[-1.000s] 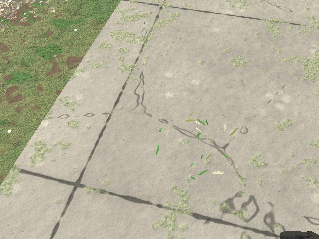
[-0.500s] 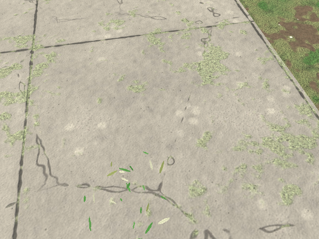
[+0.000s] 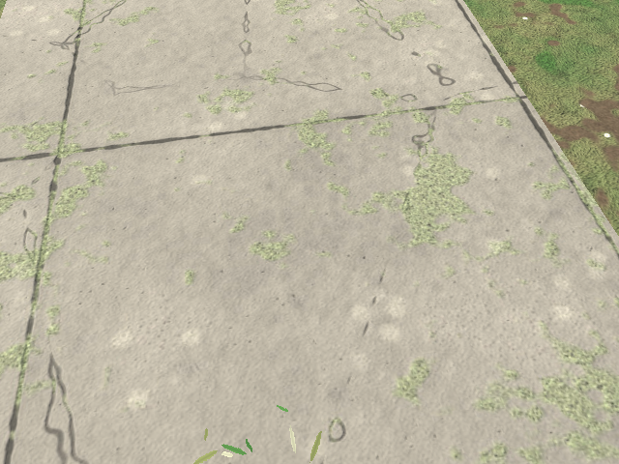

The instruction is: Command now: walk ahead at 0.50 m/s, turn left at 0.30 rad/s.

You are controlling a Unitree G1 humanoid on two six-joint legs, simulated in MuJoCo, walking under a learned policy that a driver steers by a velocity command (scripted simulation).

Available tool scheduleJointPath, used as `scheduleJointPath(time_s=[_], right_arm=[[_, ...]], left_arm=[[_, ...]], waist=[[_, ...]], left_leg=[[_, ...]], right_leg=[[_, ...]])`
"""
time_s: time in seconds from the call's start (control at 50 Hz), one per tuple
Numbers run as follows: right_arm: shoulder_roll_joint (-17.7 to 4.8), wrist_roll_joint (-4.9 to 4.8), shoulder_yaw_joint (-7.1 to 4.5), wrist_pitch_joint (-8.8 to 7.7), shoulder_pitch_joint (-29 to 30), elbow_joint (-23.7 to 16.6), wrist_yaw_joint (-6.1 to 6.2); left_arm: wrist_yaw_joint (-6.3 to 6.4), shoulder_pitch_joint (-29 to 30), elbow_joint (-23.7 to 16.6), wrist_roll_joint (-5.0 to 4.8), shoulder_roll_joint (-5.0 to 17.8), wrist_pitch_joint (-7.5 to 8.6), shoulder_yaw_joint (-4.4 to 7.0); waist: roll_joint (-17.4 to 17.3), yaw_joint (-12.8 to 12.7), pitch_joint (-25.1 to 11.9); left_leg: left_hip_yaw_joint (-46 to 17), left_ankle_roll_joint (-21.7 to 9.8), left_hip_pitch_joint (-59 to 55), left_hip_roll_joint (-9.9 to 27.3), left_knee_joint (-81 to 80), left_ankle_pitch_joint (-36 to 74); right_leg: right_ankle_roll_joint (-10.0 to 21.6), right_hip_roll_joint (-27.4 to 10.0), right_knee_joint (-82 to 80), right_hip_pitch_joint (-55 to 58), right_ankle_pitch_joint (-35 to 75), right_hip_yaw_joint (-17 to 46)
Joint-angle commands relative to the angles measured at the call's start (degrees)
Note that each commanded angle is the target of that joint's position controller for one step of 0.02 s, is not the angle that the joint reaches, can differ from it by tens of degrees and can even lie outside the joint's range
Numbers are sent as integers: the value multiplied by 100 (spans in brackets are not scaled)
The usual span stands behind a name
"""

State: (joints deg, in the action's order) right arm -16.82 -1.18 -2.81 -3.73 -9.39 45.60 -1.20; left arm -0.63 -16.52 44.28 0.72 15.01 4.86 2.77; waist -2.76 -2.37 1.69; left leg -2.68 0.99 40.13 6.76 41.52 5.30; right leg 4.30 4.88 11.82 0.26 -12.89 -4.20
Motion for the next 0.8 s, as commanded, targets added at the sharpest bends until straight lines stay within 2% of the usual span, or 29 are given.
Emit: scheduleJointPath(time_s=[0.02,0.08,0.12,0.14,0.16,0.18,0.2,0.22,0.24,0.26,0.28,0.3,0.32,0.38,0.44,0.48,0.54,0.58,0.6,0.62,0.64,0.66,0.68,0.7,0.72,0.74,0.76,0.78,0.8], right_arm=[[-266,-23,-16,-100,713,-558,-95],[-271,-2,-10,-110,925,-766,-225],[-391,13,-66,-89,747,-848,-279],[-523,23,-136,-58,450,-828,-275],[-742,25,-259,-32,-180,-714,-251],[-1062,11,-426,-11,-1062,-542,-176],[-1689,26,-594,22,-1675,-493,-73],[-1545,-33,-516,-23,-1613,-571,-95],[-1152,4,-409,-28,-1552,-581,-80],[-966,11,-362,-35,-1267,-624,-57],[-855,14,-318,-28,-887,-696,-50],[-684,52,-257,-27,-611,-787,-30],[-659,104,-235,-13,-465,-879,-9],[-829,77,-291,-28,-425,-905,73],[-963,15,-341,10,-595,-830,163],[-976,-3,-349,62,-805,-763,197],[-936,-38,-343,121,-1067,-647,217],[-848,-9,-321,134,-1142,-593,230],[-841,11,-322,141,-1127,-577,228],[-803,25,-311,154,-1063,-580,218],[-643,53,-253,146,-1059,-602,198],[-388,125,-140,131,-1089,-695,181],[-45,-32,-33,61,-1950,-749,175],[-506,-72,-86,26,-1825,-659,186],[-826,-81,-177,18,-1148,-743,179],[-786,-16,-161,11,-711,-855,188],[-713,69,-162,-20,-438,-943,171],[-638,84,-171,-30,-452,-955,145],[-542,64,-155,-24,-538,-930,123]], left_arm=[[50,-99,-126,-39,961,51,266],[90,-210,16,-93,1001,-83,302],[156,-79,2,-111,1138,-179,343],[201,-21,-24,-112,1226,-228,367],[245,53,-53,-107,1258,-284,365],[292,95,-103,-107,1194,-293,322],[254,-411,-340,37,658,-177,139],[134,-436,-402,39,441,42,6],[17,134,-501,-203,912,221,121],[-20,509,-642,-294,936,317,99],[8,635,-653,-182,885,348,101],[45,626,-631,-54,952,308,157],[45,511,-633,-16,932,239,173],[89,402,-652,30,724,80,127],[101,1050,-815,32,518,72,39],[62,1465,-899,-19,470,111,14],[-13,1728,-983,-107,620,178,62],[-71,1641,-956,-101,745,234,115],[-83,1516,-929,-97,789,260,141],[-77,1232,-854,-84,823,284,180],[-45,745,-738,-32,971,311,262],[-9,-49,-669,48,1246,327,334],[-37,-675,-381,62,1772,246,498],[-89,-775,-350,-127,1280,226,394],[-75,-499,-389,-141,960,202,296],[-63,-206,-445,-64,873,161,246],[-60,-21,-415,-38,761,135,202],[-46,71,-405,-1,671,143,156],[-46,98,-381,-7,613,147,136]], waist=[[464,-234,324],[472,-253,356],[653,-48,121],[789,135,-158],[806,498,-548],[591,979,-1026],[-604,844,-1803],[-984,711,-2504],[-484,982,-2045],[-127,891,-1312],[335,623,-757],[315,424,-494],[143,263,-404],[31,130,-299],[-71,363,-181],[-163,572,-200],[-253,665,-233],[-339,613,-256],[-416,532,-243],[-463,348,-281],[-395,110,-584],[106,-230,-1336],[1975,25,-1986],[1701,-155,-1726],[1084,-290,-934],[679,-219,-579],[569,-129,-229],[733,27,-192],[859,103,-207]], left_leg=[[110,-110,-175,-148,-588,390],[250,-312,157,-270,-852,-282],[546,-510,-219,-530,-874,-937],[732,-626,-681,-739,-797,-1262],[844,-775,-1533,-965,-858,-1340],[532,-1027,-3030,-952,-1121,-988],[-1883,-1892,-5324,481,-1075,-1056],[-4570,-2682,-6456,1300,-2074,-1802],[-3940,-2315,-6251,1120,-2309,-2235],[-3136,-2058,-5448,901,-2376,-2101],[-2566,-1891,-4497,669,-2472,-1568],[-2166,-1813,-3832,474,-2604,-981],[-2012,-1828,-3384,352,-2737,-641],[-1479,-1865,-2658,144,-2901,99],[-1049,-1559,-2311,-223,-2839,-185],[-1079,-1401,-2285,-298,-2741,-583],[-1492,-1307,-2743,-88,-2431,-1007],[-1779,-1227,-3170,142,-2119,-1058],[-1877,-1182,-3292,221,-1971,-922],[-1871,-1103,-3316,170,-1729,-633],[-1697,-958,-3247,-100,-1120,-145],[-1310,-754,-2700,-431,330,-737],[-574,-307,-668,-1300,2300,-3032],[-828,-257,210,-1071,3060,-3796],[-846,-273,484,-844,3282,-3313],[-595,-271,386,-631,3167,-2920],[-492,-261,347,-467,2810,-2640],[-435,-256,71,-286,2524,-2419],[-351,-228,-134,-233,2308,-2338]], right_leg=[[619,-1673,-525,-196,1724,148],[535,-1928,-107,616,2504,39],[390,-1968,515,877,4202,-115],[307,-1944,1049,933,5246,-196],[180,-1836,1968,761,5817,-339],[-37,-1615,3305,-74,5242,-473],[-403,-904,5508,-2314,2016,-475],[-560,78,6808,-3904,-2058,621],[-409,-369,6987,-4533,-1769,1199],[-306,-638,6593,-4638,-1279,1084],[-316,-860,5972,-4425,-957,994],[-374,-1013,5522,-4039,-737,965],[-450,-1053,5357,-3720,-622,956],[-758,-1032,4577,-3458,-264,754],[-907,-828,3167,-3179,983,667],[-927,-615,2408,-2868,1660,633],[-841,-527,1855,-2770,1751,792],[-667,-585,1682,-2712,1505,860],[-551,-598,1640,-2585,1275,824],[-407,-556,1461,-2212,1149,704],[-207,-611,1363,-1427,1091,692],[167,-1432,1486,-101,993,1532],[1193,-2572,1021,1748,-251,4111],[1220,-2741,528,1766,-1680,5039],[972,-2520,446,1133,-1745,4257],[822,-2271,407,517,-1145,3546],[819,-2052,286,-7,-471,3058],[763,-1880,188,-319,49,2702],[756,-1750,85,-479,374,2464]])
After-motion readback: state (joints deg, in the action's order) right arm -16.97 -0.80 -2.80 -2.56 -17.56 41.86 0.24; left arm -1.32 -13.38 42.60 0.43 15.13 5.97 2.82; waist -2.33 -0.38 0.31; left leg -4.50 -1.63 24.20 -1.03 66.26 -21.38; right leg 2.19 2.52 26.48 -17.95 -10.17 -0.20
